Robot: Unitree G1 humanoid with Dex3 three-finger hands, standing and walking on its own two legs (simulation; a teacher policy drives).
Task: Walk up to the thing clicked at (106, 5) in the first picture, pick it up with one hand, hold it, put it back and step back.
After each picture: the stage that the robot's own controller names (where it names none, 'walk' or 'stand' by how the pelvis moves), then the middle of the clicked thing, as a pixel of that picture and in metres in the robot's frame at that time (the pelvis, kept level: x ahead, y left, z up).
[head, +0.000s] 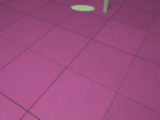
stand; (106, 4) +2.36 -0.38 -0.65
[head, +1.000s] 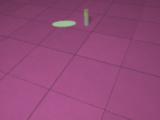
walk; (86, 17) +2.24 +0.08 -0.63
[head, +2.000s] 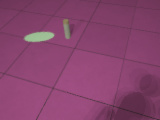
walk; (66, 29) +1.60 +0.29 -0.65
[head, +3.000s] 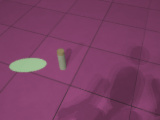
walk; (61, 59) +1.06 +0.27 -0.65
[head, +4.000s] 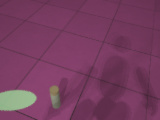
walk; (55, 97) +0.66 +0.22 -0.63
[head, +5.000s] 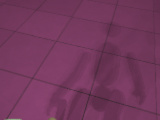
stand; out of the picture +0.40 +0.20 -0.63
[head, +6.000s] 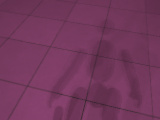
walk; out of the picture +0.36 +0.22 -0.66
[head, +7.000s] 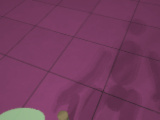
stand; out of the picture +0.43 +0.18 -0.64
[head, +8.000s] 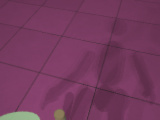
walk; out of the picture +0.44 +0.19 -0.61
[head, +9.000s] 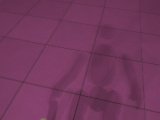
stand; out of the picture +0.42 +0.27 -0.65
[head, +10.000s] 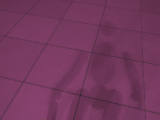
stand; out of the picture +0.41 +0.27 -0.66
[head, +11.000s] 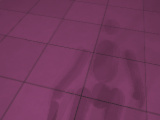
stand; out of the picture +0.39 +0.27 -0.66
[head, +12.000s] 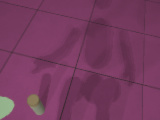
go down; (36, 105) +0.42 +0.28 -0.56
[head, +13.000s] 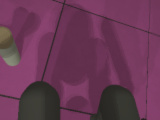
go down; (7, 49) +0.46 +0.32 -0.24
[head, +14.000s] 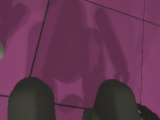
close in; out of the picture +0.45 +0.33 -0.21
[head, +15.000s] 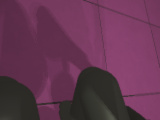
close; out of the picture +0.43 +0.36 -0.15
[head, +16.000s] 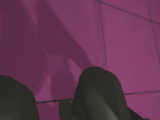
lift; out of the picture +0.41 +0.36 -0.16
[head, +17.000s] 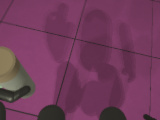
lift; (15, 78) +0.34 +0.22 +0.01
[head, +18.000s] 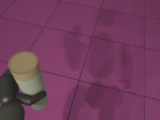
hold; (32, 85) +0.33 +0.17 +0.04
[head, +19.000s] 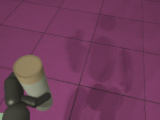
hold; (37, 87) +0.33 +0.16 +0.04
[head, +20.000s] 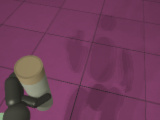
hold; (37, 88) +0.32 +0.16 +0.04
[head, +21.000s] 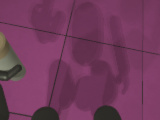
crouch; (6, 60) +0.41 +0.24 -0.03
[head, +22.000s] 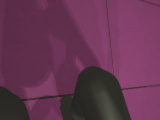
lower; out of the picture +0.44 +0.34 -0.16
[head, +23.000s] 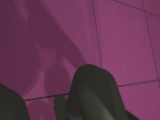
lower; out of the picture +0.43 +0.36 -0.16
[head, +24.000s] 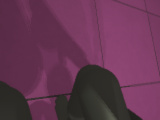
lower; out of the picture +0.42 +0.36 -0.16
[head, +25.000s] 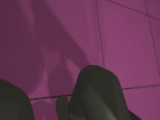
lower; out of the picture +0.41 +0.36 -0.16
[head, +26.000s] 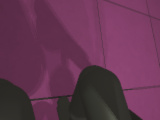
rest; out of the picture +0.41 +0.35 -0.16
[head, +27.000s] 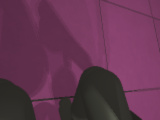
withdraw; out of the picture +0.41 +0.35 -0.16
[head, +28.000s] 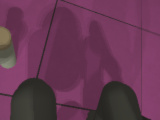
walk; (4, 51) +0.44 +0.31 -0.22
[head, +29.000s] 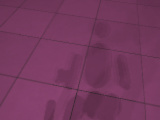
stand; out of the picture +0.39 +0.25 -0.58
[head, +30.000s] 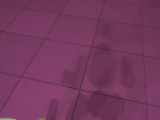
stand; out of the picture +0.40 +0.25 -0.60
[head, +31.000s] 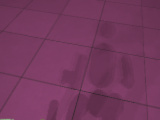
stand; out of the picture +0.39 +0.25 -0.60
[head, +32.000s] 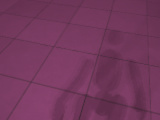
stand; out of the picture +0.42 +0.24 -0.65
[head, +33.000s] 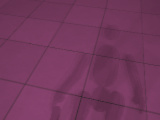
stand; out of the picture +0.39 +0.26 -0.66
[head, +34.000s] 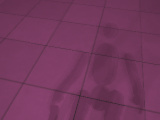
walk; out of the picture +0.38 +0.27 -0.66
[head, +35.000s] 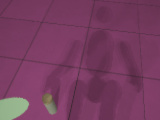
walk; (50, 104) +0.50 +0.26 -0.63
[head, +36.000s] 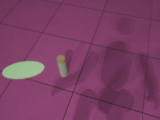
walk; (62, 66) +0.82 +0.21 -0.63
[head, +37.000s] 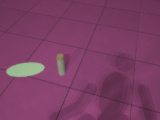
walk; (61, 65) +1.05 +0.23 -0.64
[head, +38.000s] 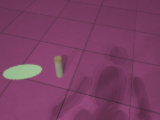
stand; (58, 67) +1.01 +0.22 -0.66
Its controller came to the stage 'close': yes
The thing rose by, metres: 0.67
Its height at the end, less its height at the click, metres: +0.00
